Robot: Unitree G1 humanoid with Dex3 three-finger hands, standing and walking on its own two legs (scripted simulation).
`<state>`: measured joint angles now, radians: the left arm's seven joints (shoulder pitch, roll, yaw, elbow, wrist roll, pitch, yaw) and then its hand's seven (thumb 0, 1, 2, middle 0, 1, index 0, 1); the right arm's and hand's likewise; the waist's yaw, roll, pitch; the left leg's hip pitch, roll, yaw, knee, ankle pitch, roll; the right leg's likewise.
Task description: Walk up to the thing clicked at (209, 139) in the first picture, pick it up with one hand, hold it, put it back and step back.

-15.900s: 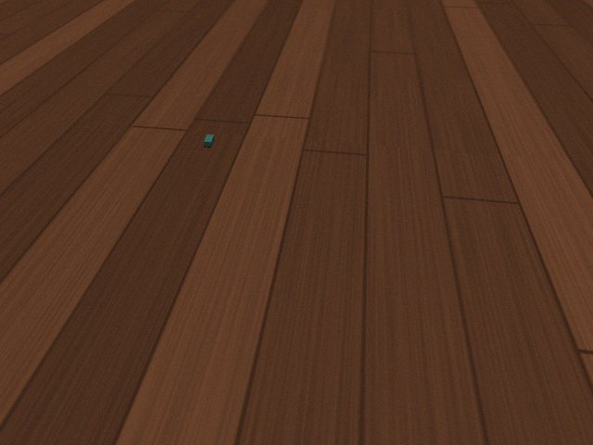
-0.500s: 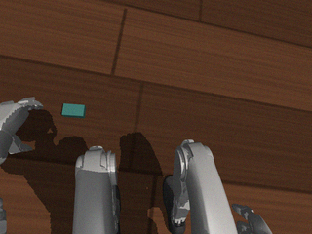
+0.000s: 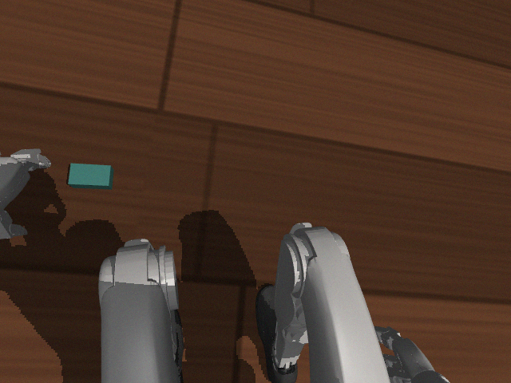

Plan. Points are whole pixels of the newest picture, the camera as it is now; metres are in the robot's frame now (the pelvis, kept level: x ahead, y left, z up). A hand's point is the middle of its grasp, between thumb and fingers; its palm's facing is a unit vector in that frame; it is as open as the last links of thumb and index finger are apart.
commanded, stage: rise first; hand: left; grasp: from above
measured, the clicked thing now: (91, 176) +0.48 +0.28 -0.31
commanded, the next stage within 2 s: approach in 0.50 s
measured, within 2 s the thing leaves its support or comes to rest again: neither
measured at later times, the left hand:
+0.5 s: hand (23, 194) +0.41 +0.35 -0.19, palm faces -0.46 -0.05 -0.89, open 11.6 cm
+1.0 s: hand (82, 157) +0.48 +0.27 -0.19, palm faces -0.37 -0.01 -0.93, open 12.9 cm
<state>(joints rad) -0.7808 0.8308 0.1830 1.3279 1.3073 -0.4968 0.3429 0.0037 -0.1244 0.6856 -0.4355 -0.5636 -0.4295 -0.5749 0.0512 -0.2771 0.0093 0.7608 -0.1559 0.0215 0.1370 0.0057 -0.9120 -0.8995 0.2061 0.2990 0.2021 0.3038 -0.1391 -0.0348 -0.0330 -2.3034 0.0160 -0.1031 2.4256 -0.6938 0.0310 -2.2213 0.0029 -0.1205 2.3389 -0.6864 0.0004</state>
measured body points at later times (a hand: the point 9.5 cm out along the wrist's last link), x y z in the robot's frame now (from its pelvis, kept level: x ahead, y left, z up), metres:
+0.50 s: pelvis +0.01 +0.00 -0.01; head +0.25 +0.08 +0.36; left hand +0.43 +0.35 -0.13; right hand +0.09 -0.28 -0.13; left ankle +0.08 +0.12 -0.29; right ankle +0.10 -0.11 -0.29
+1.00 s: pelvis +0.01 +0.00 -0.02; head +0.26 +0.08 +0.35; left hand +0.49 +0.27 -0.14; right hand +0.07 -0.28 -0.12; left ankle +0.08 +0.12 -0.29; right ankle +0.10 -0.11 -0.29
